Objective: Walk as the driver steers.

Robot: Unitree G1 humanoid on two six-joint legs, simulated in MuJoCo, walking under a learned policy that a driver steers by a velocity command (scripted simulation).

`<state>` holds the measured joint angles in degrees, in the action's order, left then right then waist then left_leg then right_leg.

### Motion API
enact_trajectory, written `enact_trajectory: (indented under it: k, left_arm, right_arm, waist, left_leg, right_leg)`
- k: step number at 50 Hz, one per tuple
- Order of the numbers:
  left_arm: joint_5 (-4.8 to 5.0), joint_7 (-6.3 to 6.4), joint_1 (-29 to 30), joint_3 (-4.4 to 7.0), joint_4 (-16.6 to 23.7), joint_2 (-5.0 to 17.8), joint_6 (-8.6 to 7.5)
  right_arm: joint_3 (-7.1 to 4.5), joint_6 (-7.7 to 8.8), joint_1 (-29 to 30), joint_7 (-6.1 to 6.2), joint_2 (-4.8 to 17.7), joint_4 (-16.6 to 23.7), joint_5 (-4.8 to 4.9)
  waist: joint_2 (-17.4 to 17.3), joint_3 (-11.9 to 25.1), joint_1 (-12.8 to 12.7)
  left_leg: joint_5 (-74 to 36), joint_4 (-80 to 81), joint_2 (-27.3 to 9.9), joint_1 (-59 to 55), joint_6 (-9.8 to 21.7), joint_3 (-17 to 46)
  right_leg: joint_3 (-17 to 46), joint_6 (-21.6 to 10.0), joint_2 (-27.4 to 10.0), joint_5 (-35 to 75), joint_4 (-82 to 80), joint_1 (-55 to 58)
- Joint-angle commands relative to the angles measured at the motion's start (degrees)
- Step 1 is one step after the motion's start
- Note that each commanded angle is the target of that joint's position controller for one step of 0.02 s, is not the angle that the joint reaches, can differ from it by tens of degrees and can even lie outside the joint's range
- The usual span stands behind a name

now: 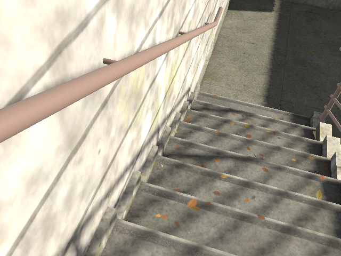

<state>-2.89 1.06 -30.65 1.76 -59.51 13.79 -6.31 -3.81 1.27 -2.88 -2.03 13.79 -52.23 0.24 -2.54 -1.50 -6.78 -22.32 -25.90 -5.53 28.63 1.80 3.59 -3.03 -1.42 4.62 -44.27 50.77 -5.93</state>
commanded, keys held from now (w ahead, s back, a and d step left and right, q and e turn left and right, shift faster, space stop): w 0.14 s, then w+e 0.84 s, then w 0.02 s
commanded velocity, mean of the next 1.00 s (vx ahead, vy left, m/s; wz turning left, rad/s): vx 0.49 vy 0.00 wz -0.38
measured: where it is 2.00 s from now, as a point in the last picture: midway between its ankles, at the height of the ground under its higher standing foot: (227, 213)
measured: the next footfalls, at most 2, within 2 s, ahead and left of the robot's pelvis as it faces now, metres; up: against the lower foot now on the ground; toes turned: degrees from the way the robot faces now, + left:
left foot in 0.08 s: +0.20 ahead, +0.14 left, -0.16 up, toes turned +4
right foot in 0.70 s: +0.48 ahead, -0.19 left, -0.33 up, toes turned -15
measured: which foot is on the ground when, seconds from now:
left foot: up 0.00-0.06, down 0.08-0.70, up 0.72-1.00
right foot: down 0.00-0.04, up 0.06-0.68, down 0.70-1.00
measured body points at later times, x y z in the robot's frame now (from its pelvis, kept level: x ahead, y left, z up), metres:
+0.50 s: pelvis +0.24 +0.01 -0.12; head +0.24 +0.02 +0.33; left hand +0.49 +0.22 -0.21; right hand +0.11 -0.22 -0.25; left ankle +0.16 +0.13 -0.82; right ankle +0.38 -0.15 -0.79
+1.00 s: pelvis +0.47 -0.13 -0.26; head +0.47 -0.15 +0.19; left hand +0.53 +0.12 -0.40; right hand +0.52 -0.41 -0.38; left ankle +0.66 -0.04 -0.91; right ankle +0.44 -0.18 -0.99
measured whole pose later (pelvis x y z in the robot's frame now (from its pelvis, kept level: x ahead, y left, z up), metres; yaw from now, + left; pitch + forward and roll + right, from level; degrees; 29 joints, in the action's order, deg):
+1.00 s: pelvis +0.47 -0.13 -0.26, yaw -25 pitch +0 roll -1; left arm -0.5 0.4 -24.6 2.5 -56.8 10.4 -1.0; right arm -1.7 1.2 -5.3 1.4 12.5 -46.4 -2.6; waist -3.3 -1.9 -2.9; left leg 0.0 -63.0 -4.3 44.0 -1.6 3.2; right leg 6.4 -6.9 11.1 -16.9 34.5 -15.9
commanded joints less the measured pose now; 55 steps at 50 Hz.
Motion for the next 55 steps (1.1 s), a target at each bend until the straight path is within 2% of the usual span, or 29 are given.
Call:
enact_trajectory:
  k: [1,3,4,5,6,7,8,9,10,11,15,17,19,22,26,31,33,34,35,36,37,38,39,40,42,44,48,50,55]
  left_arm:
    - [-0.3,-0.09,-0.46,1.13,0.92,7.39,1.33]
    - [0.59,-0.42,0.1,1.21,-0.35,8.4,3.01]
    - [0.09,0.26,2.2,1.35,-0.9,6.17,3.82]
    - [0.92,1.47,-1.67,1.25,1.59,2.66,3.0]
    - [1.44,2.06,-6.01,1.15,2.89,1.6,3.11]
    - [1.37,1.78,-0.33,0.48,5.75,1.34,3.95]
    - [-1.46,1.34,7.83,0.64,6.33,2.96,4.59]
    - [-0.97,1.03,10.41,0.34,9.28,2.84,4.85]
    - [-2.0,1.03,13.66,1.07,9.72,6.15,4.92]
    - [-0.39,0.51,13.97,0.85,10.15,4.72,6.13]
    - [0.84,-0.92,12.43,-0.02,10.39,1.43,8.35]
    - [0.0,-0.96,18.87,1.07,12.62,3.49,8.74]
    - [-1.1,-2.46,27.24,1.78,14.96,2.56,8.66]
    - [-1.98,-2.43,36.54,1.78,18.65,2.1,7.6]
    - [1.01,-3.56,36.09,2.41,18.73,1.92,6.81]
    - [1.55,-4.43,40.8,1.38,17.67,0.37,4.57]
    - [0.62,-4.17,30.97,1.83,13.68,1.06,4.69]
    - [0.79,-3.38,17.85,2.97,9.36,2.9,5.03]
    - [-0.04,-2.95,10.69,4.13,4.92,5.21,5.55]
    - [-0.38,-3.6,6.29,4.66,4.82,11.89,5.2]
    - [3.14,-3.48,4.21,5.76,6.78,15.97,5.38]
    - [3.06,-1.79,2.68,6.18,6.34,18.15,6.27]
    - [2.68,-0.84,9.1,5.01,7.65,12.57,7.04]
    - [1.74,-0.25,11.74,4.58,7.92,11.64,6.0]
    - [0.96,-1.08,13.26,1.84,6.53,4.0,3.84]
    - [1.93,-0.82,14.76,1.18,6.91,3.36,2.57]
    - [2.28,-0.54,13.62,2.88,8.62,7.3,4.16]
    - [2.66,0.09,7.12,2.2,6.67,3.8,4.44]
    - [1.67,1.01,2.1,2.16,6.17,4.18,4.22]
  right_arm:
    - [-0.88,0.42,-4.29,-0.16,5.34,-0.41,0.81]
    - [-2.65,0.78,-25.7,1.93,7.95,-7.63,-1.92]
    - [-3.88,2.13,-34.21,2.5,11.79,-9.2,-4.07]
    - [-2.42,3.51,-33.56,1.4,11.86,-8.46,-5.53]
    - [-1.77,3.58,-33.99,0.72,10.34,-7.93,-3.25]
    - [-2.59,3.33,-31.86,1.5,12.77,-7.29,-0.82]
    - [-1.59,2.6,-24.18,2.95,8.12,-4.52,-0.63]
    - [-1.65,2.88,-21.85,5.01,10.33,-3.27,-1.08]
    - [-0.1,3.61,-18.66,5.75,5.75,-2.64,-1.17]
    - [-0.23,3.86,-17.02,6.39,7.41,-1.62,-1.35]
    - [-1.01,4.84,-17.75,6.15,9.29,-1.85,0.41]
    - [-0.73,3.92,-22.73,6.21,6.45,-2.04,1.12]
    - [-0.26,3.76,-31.35,6.61,1.77,-6.35,1.05]
    - [-0.31,5.33,-34.16,6.11,1.73,-6.62,0.3]
    - [-0.99,7.13,-26.96,5.14,3.34,-2.72,-0.81]
    - [-1.49,3.2,-29.83,5.47,4.4,-2.71,-1.35]
    - [-2.68,1.31,-30.21,6.26,8.41,-3.58,-0.77]
    - [-3.29,1.36,-27.8,6.73,11.08,-2.74,-0.74]
    - [-3.15,1.48,-29.65,6.39,7.9,-4.13,-1.29]
    - [-1.59,2.1,-32.26,5.02,1.87,-2.6,-1.39]
    - [-0.66,3.25,-29.61,4.17,3.91,3.63,0.78]
    - [-0.25,3.83,-22.97,4.1,3.97,6.66,-0.06]
    - [-0.34,3.2,-16.67,4.44,4.64,6.06,-1.32]
    - [0.16,2.32,-20.43,4.1,2.96,5.52,-2.4]
    - [0.63,-0.67,-18.39,4.87,1.39,4.6,-4.16]
    - [0.98,-0.78,-10.66,4.52,2.2,8.62,-4.32]
    - [0.57,-0.14,-15.31,3.68,4.66,3.91,-2.76]
    - [-0.61,-0.21,-7.48,3.12,7.6,5.95,-2.03]
    - [0.16,0.31,2.69,0.61,4.34,8.26,-3.21]
  waist:
    - [2.64,-6.82,3.13]
    - [-2.02,4.99,12.61]
    - [-8.44,4.09,16.45]
    - [-10.27,6.64,12.34]
    - [-9.96,10.18,10.43]
    - [-10.85,7.63,10.51]
    - [-0.31,-0.22,9.51]
    - [-7.54,-2.89,8.75]
    - [2.8,-5.03,6.95]
    - [0.25,-6.24,4.54]
    - [-12.17,3.92,2.48]
    - [-4.34,1.49,5.63]
    - [-4.54,-0.71,9.51]
    - [-1.65,-4.29,12.04]
    - [0.25,-7.67,9.42]
    - [-1.12,-12.09,14.96]
    - [1.15,-7.39,11.75]
    - [1.49,0.33,5.48]
    - [9.64,4.22,3.07]
    - [17.72,9.45,5.5]
    - [17.43,25.74,0.63]
    - [15.62,26.53,0.09]
    - [7.11,16.02,1.21]
    - [8.61,13.77,4.75]
    - [0.43,3.12,8.53]
    - [-0.31,-1.31,10.38]
    - [9.92,7.39,10.59]
    - [6.3,3.18,7.03]
    - [3.56,-3.45,3.81]
  left_leg:
    - [2.98,4.17,-0.89,-12.69,0.24,-1.63]
    - [6.2,3.48,3.45,-35.31,0.45,-9.98]
    - [-1.72,2.9,-1.97,-43.52,3.88,-4.32]
    - [-25.03,-13.84,-11.34,-48.64,3.87,4.71]
    - [-21.91,-13.02,-18.53,-49.96,7.36,13.28]
    - [17.7,0.42,-23.65,-43.07,14.23,23.68]
    - [38.53,8.59,-18.4,-30.5,11.78,19.54]
    - [21.77,6.28,-23.91,-24.13,16.15,23.44]
    - [8.58,2.5,-20.26,-16.54,12.66,16.4]
    - [3.2,4.88,-16.27,-6.74,10.88,8.89]
    - [-5.68,2.71,-12.07,-9.23,8.59,-0.34]
    - [1.36,2.67,-15.26,-15.94,9.63,2.24]
    - [20.88,-3.33,-11.05,-27.94,6.11,-0.14]
    - [32.91,-5.52,-13.83,-30.02,7.72,4.3]
    - [50.12,-10.93,-13.17,-15.01,5.72,0.33]
    - [40.67,-19.6,-11.79,-12.12,3.99,-6.01]
    - [24.41,-35.03,-10.87,-10.82,5.45,-10.45]
    - [20.79,-48.47,-9.91,-8.15,5.45,-12.1]
    - [45.42,-71.57,-4.37,-1.06,3.86,-15.22]
    - [76.5,-96.6,1.14,24.4,1.73,-12.28]
    - [68.74,-102.24,0.33,32.39,1.27,-5.84]
    - [60.99,-96.79,1.55,36.28,0.04,-3.72]
    - [56.15,-89.77,-0.23,35.89,-0.07,-3.56]
    - [49.47,-85.35,-1.22,31.54,0.54,-1.46]
    - [42.32,-70.92,-3.12,26.81,-0.35,2.36]
    - [35.51,-51.81,-1.79,19.27,-3.02,1.04]
    - [20.44,-41.33,1.88,3.71,-4.02,-2.12]
    - [12.19,-33.24,0.45,16.15,-2.71,2.79]
    - [4.65,-19.55,2.24,20.57,-2.66,5.65]
  right_leg:
    - [14.38,-11.05,-12.3,34.44,-3.48,-9.59]
    - [6.42,-7.69,-7.14,45.77,25.54,-12.03]
    - [2.87,-5.41,1.16,7.96,53.68,-25.13]
    - [7.58,-5.26,1.97,-10.03,67.21,-37.2]
    - [10.5,-4.88,0.2,-4.06,66.85,-43.52]
    - [7.83,-3.76,-0.58,4.12,62.61,-52.05]
    - [8.67,-4.18,-3.48,13.57,54.76,-48.69]
    - [8.04,-3.15,-3.44,12.25,55.95,-49.22]
    - [15.74,-1.86,-5.84,25.98,36.86,-43.31]
    - [12.4,-0.76,-4.65,27.64,26.55,-34.03]
    - [4.27,-0.26,-2.02,46.52,16.34,-20.94]
    - [7.87,-2.12,-3.28,45.19,16.46,-30.28]
    - [14.79,-4.01,-4.56,59.72,5.76,-41.23]
    - [15.32,-3.87,-3.99,62.16,2.39,-49.3]
    - [12.77,-2.22,-6.16,77.3,-8.69,-37.79]
    - [2.92,-2.32,-7.57,65.52,-24.07,-23.87]
    - [-0.57,-4.04,-4.51,54.32,-27.26,-9.36]
    - [-1.25,-4.77,-2.9,53.45,-26.19,5.12]
    - [0.58,-4.0,-5.4,64.3,-28.14,14.22]
    - [9.69,-8.6,-12.19,92.79,-2.5,32.65]
    - [27.97,-18.79,-21.96,81.78,-7.79,42.04]
    - [39.74,-20.07,-25.35,47.41,-24.26,35.46]
    - [35.04,-16.01,-20.93,33.9,-28.8,24.74]
    - [38.13,-18.01,-23.53,28.8,-30.16,14.97]
    - [33.67,-15.46,-18.94,32.18,-25.49,-5.21]
    - [29.93,-14.28,-12.07,39.01,-29.11,-18.94]
    - [25.75,-14.88,-9.36,62.58,-27.36,-14.44]
    - [29.35,-14.86,-7.69,44.98,-22.89,-4.32]
    - [36.82,-16.03,-8.01,19.07,-18.96,-3.78]
Velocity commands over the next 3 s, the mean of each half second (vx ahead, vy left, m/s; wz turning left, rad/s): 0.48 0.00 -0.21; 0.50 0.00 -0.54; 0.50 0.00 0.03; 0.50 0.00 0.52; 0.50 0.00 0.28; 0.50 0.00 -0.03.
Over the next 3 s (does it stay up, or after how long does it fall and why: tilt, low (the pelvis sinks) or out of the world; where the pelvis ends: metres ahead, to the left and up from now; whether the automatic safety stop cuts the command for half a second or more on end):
stays up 1.60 -0.26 -0.82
